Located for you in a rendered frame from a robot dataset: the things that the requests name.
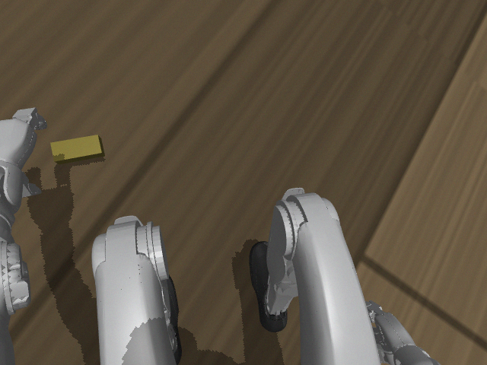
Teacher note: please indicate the small box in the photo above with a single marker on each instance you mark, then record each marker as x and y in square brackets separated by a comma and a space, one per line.
[77, 149]

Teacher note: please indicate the right robot arm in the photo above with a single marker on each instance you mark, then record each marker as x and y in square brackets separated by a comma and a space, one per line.
[413, 355]

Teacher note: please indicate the left robot hand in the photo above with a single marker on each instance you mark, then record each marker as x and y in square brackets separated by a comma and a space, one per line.
[17, 141]

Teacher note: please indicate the left robot foot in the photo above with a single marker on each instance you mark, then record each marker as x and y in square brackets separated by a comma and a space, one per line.
[177, 350]

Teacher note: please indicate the right robot foot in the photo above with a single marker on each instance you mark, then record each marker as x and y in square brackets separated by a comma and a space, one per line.
[259, 277]

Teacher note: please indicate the right robot hand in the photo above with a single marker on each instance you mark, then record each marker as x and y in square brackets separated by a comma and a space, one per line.
[390, 335]

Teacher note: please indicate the left robot arm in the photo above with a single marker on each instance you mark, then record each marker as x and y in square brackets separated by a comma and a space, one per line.
[14, 276]

